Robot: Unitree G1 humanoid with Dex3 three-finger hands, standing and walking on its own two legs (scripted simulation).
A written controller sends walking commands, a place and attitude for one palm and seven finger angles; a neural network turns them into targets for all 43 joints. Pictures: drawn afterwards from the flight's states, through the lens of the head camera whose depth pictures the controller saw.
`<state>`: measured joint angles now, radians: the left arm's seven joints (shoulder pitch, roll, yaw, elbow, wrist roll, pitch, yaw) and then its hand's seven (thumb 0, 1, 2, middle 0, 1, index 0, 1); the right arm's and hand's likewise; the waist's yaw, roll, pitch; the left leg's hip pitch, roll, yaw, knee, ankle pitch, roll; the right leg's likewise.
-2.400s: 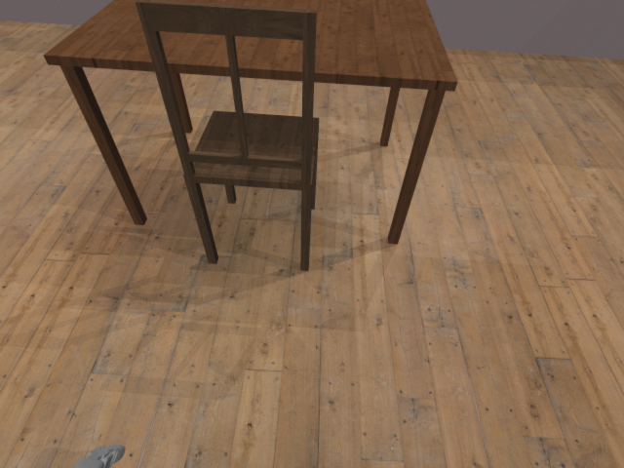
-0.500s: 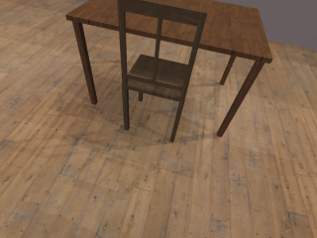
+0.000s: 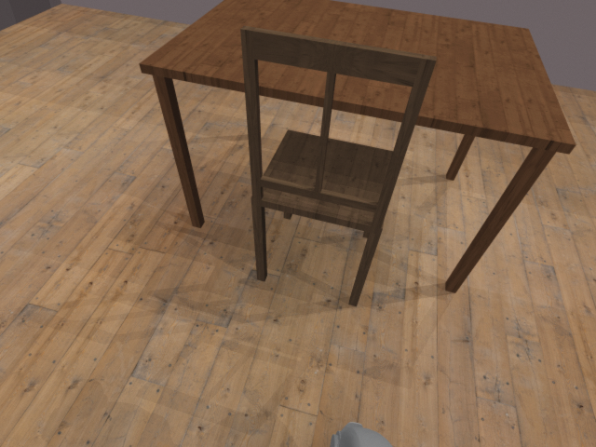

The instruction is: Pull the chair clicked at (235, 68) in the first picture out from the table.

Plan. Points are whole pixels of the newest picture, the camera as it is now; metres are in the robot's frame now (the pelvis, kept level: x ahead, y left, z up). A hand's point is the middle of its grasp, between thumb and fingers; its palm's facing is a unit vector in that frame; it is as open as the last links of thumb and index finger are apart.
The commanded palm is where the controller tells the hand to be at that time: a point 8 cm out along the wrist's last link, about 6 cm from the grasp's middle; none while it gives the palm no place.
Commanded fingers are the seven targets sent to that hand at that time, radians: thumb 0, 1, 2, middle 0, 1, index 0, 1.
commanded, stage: turn to face it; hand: left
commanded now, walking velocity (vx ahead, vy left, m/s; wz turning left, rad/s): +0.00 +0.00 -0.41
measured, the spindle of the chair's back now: (324, 139) +0.80 -0.04 -0.05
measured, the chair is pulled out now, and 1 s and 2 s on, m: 0.00 0.00 0.00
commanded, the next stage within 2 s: take the last steps up to it in 0.40 s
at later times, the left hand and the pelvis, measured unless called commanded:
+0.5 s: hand out of the picture +0.12 +0.17 -0.16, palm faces -0.06 -0.98 -0.20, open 7.3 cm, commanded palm none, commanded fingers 0.00 0.90 0.90 -0.20 -0.30 -0.20 -0.30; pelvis +0.07 +0.00 +0.01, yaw -10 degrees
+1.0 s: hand (238, 371) +0.28 +0.11 -0.17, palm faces -0.33 -0.93 -0.18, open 7.4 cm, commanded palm none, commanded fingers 0.00 0.90 0.90 -0.20 -0.30 -0.20 -0.30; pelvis +0.16 -0.05 -0.01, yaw -18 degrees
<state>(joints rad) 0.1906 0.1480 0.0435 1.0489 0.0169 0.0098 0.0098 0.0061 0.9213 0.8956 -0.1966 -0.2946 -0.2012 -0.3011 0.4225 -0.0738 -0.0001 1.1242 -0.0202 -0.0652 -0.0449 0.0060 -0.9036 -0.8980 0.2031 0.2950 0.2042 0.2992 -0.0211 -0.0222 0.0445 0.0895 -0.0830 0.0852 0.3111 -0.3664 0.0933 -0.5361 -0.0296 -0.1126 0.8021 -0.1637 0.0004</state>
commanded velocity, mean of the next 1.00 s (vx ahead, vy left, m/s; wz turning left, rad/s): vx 0.15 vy -0.03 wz -0.19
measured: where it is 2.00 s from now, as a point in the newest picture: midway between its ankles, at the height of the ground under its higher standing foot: (332, 443)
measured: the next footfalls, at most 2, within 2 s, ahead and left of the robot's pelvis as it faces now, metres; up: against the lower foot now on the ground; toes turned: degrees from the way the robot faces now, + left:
right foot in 0.08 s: +0.16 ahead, -0.08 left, +0.00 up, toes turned -7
left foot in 0.60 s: +0.11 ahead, +0.13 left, +0.00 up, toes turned -10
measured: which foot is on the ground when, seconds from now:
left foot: down 0.00-0.08, up 0.10-0.58, down 0.60-1.00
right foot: up 0.00-0.06, down 0.08-0.60, up 0.62-1.00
